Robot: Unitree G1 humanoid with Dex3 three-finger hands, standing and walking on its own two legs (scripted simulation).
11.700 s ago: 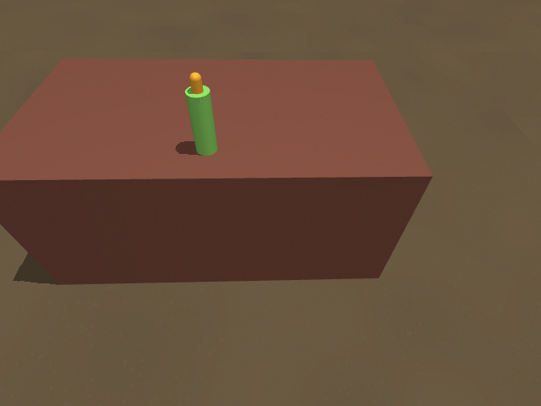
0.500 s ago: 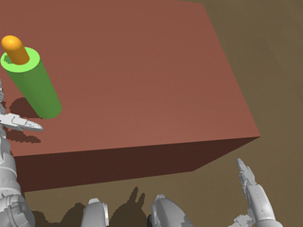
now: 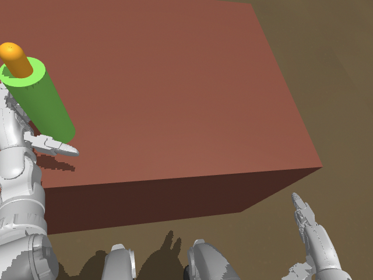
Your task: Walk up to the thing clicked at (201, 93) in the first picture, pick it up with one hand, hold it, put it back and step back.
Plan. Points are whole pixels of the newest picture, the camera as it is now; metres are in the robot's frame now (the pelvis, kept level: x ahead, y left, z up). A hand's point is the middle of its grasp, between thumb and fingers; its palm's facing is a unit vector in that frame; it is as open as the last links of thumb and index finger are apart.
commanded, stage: close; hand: left
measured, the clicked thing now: (40, 99) +0.48 +0.23 +0.06
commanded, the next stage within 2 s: settle in 0.82 s
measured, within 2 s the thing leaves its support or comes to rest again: leaves its support in 1.50 s
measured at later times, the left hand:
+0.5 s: hand (49, 113) +0.48 +0.23 +0.03, palm faces +0.21 -0.98 +0.01, open 13.6 cm
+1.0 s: hand (47, 114) +0.47 +0.23 +0.03, palm faces +0.22 -0.98 +0.00, open 9.0 cm
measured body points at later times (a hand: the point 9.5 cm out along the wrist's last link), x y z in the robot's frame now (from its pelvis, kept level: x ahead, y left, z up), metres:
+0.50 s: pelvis +0.01 +0.01 +0.00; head +0.13 +0.05 +0.43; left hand +0.46 +0.28 +0.03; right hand +0.16 -0.26 +0.01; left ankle +0.05 +0.13 -0.63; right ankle +0.01 -0.14 -0.63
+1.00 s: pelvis +0.01 +0.01 +0.00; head +0.13 +0.05 +0.44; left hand +0.45 +0.28 +0.03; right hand +0.16 -0.25 +0.01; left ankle +0.05 +0.13 -0.63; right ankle +0.01 -0.14 -0.63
